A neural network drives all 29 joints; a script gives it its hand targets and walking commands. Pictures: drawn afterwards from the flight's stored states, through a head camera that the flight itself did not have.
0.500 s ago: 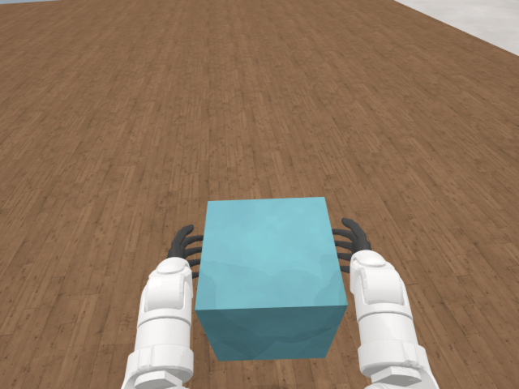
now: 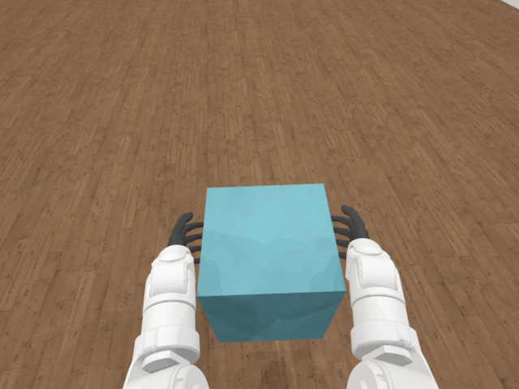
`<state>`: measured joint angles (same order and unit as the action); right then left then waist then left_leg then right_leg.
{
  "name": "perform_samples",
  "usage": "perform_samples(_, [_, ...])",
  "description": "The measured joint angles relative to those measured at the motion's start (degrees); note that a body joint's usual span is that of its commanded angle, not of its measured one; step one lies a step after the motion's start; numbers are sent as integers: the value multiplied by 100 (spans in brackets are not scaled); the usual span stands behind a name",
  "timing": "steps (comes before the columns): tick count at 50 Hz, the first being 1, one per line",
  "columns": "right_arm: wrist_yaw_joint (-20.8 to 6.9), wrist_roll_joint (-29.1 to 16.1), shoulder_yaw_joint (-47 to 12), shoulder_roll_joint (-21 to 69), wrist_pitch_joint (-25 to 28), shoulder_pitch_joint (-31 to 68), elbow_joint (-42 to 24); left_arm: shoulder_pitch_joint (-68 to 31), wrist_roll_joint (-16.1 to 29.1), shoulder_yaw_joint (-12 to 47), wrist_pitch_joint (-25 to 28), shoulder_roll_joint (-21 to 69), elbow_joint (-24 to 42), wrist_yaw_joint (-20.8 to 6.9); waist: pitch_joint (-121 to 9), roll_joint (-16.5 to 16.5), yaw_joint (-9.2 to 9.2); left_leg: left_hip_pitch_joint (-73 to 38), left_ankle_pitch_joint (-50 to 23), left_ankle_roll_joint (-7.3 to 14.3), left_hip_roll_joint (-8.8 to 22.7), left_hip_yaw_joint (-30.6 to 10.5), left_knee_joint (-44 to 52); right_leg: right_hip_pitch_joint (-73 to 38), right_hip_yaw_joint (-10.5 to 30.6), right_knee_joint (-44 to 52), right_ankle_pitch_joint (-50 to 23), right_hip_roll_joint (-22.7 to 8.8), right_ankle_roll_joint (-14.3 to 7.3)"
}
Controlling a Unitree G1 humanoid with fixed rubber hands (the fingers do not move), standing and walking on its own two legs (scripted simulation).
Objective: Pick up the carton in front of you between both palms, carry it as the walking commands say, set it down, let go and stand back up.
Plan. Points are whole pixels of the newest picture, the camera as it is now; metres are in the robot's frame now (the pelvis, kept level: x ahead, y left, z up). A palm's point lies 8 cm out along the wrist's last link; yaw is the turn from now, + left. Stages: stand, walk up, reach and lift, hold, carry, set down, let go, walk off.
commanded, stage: set down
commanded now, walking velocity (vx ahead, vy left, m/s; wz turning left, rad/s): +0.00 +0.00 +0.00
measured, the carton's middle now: (268, 267) +0.34 +0.00 -0.06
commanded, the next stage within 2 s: none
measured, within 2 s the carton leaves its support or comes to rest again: neither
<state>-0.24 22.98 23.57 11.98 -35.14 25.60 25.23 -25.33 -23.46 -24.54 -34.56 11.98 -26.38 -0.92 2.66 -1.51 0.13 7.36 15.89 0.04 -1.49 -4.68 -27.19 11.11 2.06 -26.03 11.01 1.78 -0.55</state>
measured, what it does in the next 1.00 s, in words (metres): lowers itself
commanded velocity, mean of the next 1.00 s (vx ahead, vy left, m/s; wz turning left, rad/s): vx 0.00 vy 0.00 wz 0.00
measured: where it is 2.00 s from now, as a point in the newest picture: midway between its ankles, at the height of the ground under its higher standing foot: outside the picture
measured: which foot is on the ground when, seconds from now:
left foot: down 0.00-1.00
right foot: down 0.00-1.00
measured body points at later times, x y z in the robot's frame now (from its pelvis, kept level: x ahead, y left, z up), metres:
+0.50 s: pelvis -0.05 +0.01 -0.10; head +0.18 +0.00 +0.29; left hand +0.37 +0.17 -0.18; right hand +0.37 -0.13 -0.18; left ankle -0.01 +0.12 -0.74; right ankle +0.04 -0.12 -0.74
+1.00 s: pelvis -0.07 +0.00 -0.24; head +0.21 +0.00 +0.12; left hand +0.41 +0.18 -0.33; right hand +0.41 -0.12 -0.34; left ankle -0.01 +0.12 -0.74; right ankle +0.04 -0.12 -0.74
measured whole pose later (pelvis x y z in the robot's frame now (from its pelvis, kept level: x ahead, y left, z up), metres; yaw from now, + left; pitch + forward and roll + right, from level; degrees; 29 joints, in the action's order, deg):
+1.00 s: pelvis -0.07 +0.00 -0.24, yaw +0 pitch +46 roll +1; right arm 7.3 13.2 26.1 6.1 -15.6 53.0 33.3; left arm -55.9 -11.5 -25.1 -15.5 -2.1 -39.8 0.8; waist -8.9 0.5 1.3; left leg 107.4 31.6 -1.9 -6.4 -3.8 -93.1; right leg 111.1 4.5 -89.4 24.2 5.5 2.6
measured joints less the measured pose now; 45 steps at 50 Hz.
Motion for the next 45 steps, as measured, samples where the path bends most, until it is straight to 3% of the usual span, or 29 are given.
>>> perform_samples(4, [-68, 257, 384, 64, 604, 378, 333, -350, -276, -365, 592, 30, -298, -72, 128, 31, 11, 771, 99, 7, -51, 33, -439, 775, 45, -426, 82, -12, 27])
perform_samples(8, [-47, 264, 492, 65, 1317, 579, 444, -567, -265, -444, 1285, -41, -425, -69, 273, 92, 30, 1834, 144, 10, -101, 82, -911, 1839, 109, -869, 96, -16, 65])
perform_samples(13, [82, -101, 347, -45, 2109, 727, 424, -751, 170, -270, 2059, -221, -456, 52, 399, 131, 40, 3344, 221, 9, -158, 121, -1610, 3326, 172, -1494, 122, -3, 109])
perform_samples(17, [208, -504, 118, -187, 2448, 826, 308, -894, 653, -24, 2385, -392, -392, 166, 205, 130, 53, 4608, 357, 0, -219, 123, -2285, 4577, 225, -2136, 239, 19, 158])
perform_samples(23, [288, -790, 67, -274, 2392, 1162, 161, -1250, 1040, 56, 2340, -567, -316, 208, -416, 112, 60, 6146, 632, -24, -295, 106, -3292, 6100, 262, -3107, 496, 75, 213])
perform_samples(35, [372, -501, 519, -271, 1868, 2040, 546, -2190, 694, -411, 1826, -783, -839, 66, -1203, 172, 79, 8050, 1108, -89, -367, 107, -4807, 8028, 269, -4607, 928, 209, 231])
perform_samples(45, [640, -790, 338, -454, 1938, 2480, 714, -2737, 1015, -192, 1895, -1208, -1176, 116, -1296, 193, 108, 9462, 1434, -168, -446, 85, -6020, 9451, 245, -5789, 1208, 320, 271])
